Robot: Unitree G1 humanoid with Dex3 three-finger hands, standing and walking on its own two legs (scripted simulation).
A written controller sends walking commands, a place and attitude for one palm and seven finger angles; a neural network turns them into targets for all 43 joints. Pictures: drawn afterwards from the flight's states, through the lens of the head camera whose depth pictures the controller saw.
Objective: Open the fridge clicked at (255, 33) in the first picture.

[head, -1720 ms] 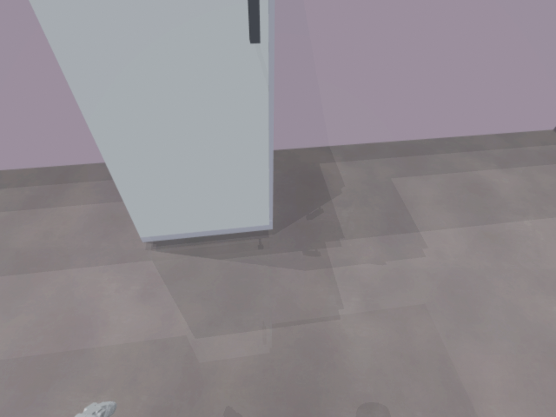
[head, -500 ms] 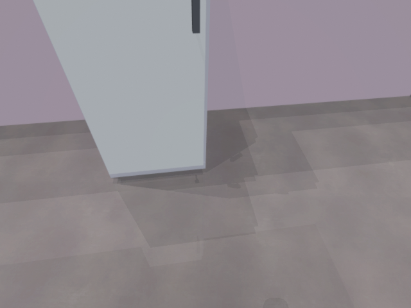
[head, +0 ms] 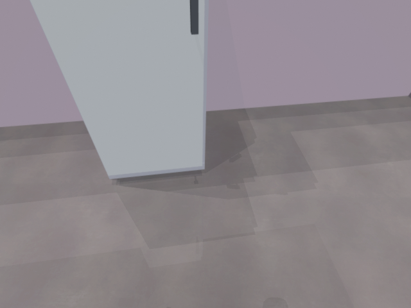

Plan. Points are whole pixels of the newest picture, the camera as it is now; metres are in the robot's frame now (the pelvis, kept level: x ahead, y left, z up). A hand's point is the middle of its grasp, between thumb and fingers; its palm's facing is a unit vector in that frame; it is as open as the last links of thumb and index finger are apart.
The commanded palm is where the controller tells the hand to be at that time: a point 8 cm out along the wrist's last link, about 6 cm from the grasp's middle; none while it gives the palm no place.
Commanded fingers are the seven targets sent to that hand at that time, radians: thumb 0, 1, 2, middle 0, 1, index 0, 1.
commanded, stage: turn to face it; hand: right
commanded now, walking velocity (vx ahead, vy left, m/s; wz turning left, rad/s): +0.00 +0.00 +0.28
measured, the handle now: out of the picture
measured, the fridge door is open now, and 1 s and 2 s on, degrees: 0 0 0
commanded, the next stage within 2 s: take the last steps up to it in 0.30 s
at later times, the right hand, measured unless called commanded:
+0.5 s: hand out of the picture +0.05 -0.19 -0.18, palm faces -0.12 +0.97 -0.19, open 7.4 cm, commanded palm none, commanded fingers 0.00 -0.90 -0.90 0.20 0.30 0.20 0.30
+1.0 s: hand out of the picture +0.06 -0.18 -0.20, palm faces -0.11 +0.99 -0.09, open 7.4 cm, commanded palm none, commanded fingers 0.00 -0.90 -0.90 0.20 0.30 0.20 0.30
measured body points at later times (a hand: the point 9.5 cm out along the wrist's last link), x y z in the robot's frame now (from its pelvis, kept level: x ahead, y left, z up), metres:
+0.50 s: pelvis -0.01 +0.00 -0.02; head +0.00 -0.01 +0.43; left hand -0.02 +0.24 -0.17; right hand +0.06 -0.24 -0.17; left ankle -0.01 +0.12 -0.74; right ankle -0.01 -0.12 -0.75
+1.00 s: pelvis +0.11 -0.02 -0.02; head +0.13 -0.05 +0.43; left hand +0.15 +0.23 -0.15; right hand +0.07 -0.24 -0.19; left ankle -0.01 +0.09 -0.71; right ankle +0.15 -0.09 -0.75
